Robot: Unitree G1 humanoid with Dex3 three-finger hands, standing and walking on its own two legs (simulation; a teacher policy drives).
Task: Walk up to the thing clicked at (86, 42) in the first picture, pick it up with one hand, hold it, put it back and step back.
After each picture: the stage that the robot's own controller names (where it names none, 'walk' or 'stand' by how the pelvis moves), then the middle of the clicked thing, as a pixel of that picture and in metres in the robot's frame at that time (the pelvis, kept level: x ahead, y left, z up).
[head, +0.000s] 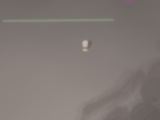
stand; (85, 45) +1.43 +0.00 -0.72
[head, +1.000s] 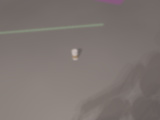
walk; (75, 54) +1.31 +0.20 -0.71
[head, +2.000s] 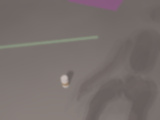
walk; (65, 81) +0.87 +0.27 -0.71
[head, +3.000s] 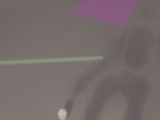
walk; (63, 115) +0.55 +0.21 -0.70
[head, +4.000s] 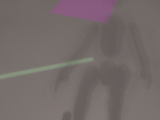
stand; out of the picture +0.39 +0.19 -0.68
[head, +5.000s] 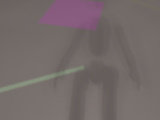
stand; out of the picture +0.34 +0.21 -0.72
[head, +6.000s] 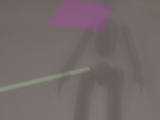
stand; out of the picture +0.36 +0.19 -0.73
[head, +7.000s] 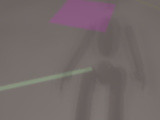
stand; out of the picture +0.35 +0.18 -0.73
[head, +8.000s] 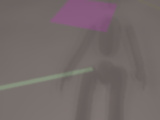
stand; out of the picture +0.34 +0.18 -0.73
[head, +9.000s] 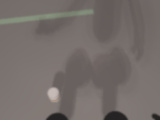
go down; (54, 95) +0.41 +0.16 -0.51
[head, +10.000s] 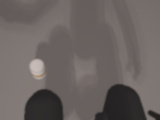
go down; (38, 69) +0.46 +0.18 -0.32
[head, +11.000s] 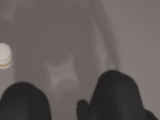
close in; (2, 56) +0.45 +0.21 -0.25
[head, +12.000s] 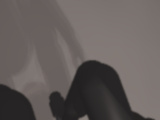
close; out of the picture +0.44 +0.24 -0.23
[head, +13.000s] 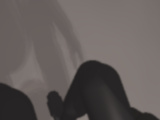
close; out of the picture +0.43 +0.24 -0.23
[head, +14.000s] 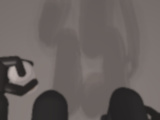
lift; (24, 79) +0.35 +0.21 -0.07
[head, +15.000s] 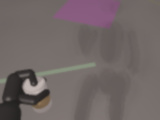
hold; (38, 94) +0.32 +0.17 +0.04
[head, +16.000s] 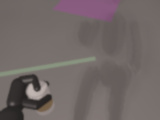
hold; (41, 98) +0.32 +0.17 +0.00
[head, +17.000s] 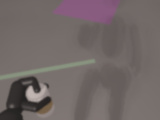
hold; (41, 100) +0.31 +0.17 +0.00
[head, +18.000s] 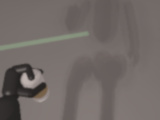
crouch; (36, 86) +0.37 +0.17 -0.05
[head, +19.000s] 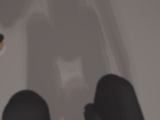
lower; out of the picture +0.50 +0.23 -0.10
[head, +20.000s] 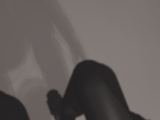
lower; out of the picture +0.44 +0.27 -0.23
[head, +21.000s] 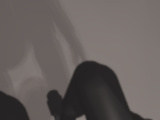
lower; out of the picture +0.45 +0.27 -0.24
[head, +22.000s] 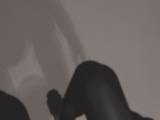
lower; out of the picture +0.45 +0.27 -0.24
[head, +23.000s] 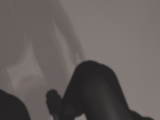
lower; out of the picture +0.45 +0.26 -0.24
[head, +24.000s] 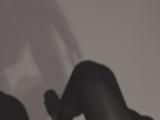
open; out of the picture +0.45 +0.26 -0.24
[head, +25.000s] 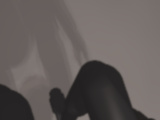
stand; out of the picture +0.44 +0.26 -0.24
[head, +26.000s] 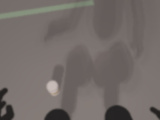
walk; (53, 88) +0.44 +0.18 -0.49
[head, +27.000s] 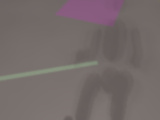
stand; out of the picture +0.38 +0.17 -0.66
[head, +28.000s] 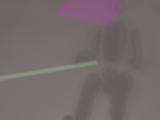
stand; out of the picture +0.39 +0.17 -0.67
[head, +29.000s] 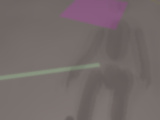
stand; out of the picture +0.39 +0.17 -0.70
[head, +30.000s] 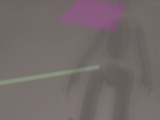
stand; out of the picture +0.39 +0.18 -0.72
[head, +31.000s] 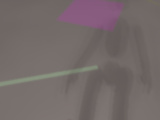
stand; out of the picture +0.37 +0.18 -0.73
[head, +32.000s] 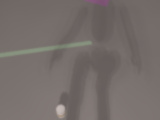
walk; (60, 111) +0.45 +0.14 -0.71
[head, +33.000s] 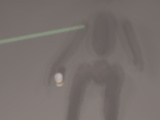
walk; (59, 79) +0.74 +0.24 -0.69
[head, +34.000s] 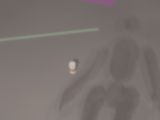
stand; (72, 67) +1.04 +0.17 -0.70
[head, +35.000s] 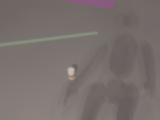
stand; (71, 73) +0.98 +0.16 -0.72
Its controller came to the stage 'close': yes
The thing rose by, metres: 0.71
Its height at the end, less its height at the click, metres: +0.00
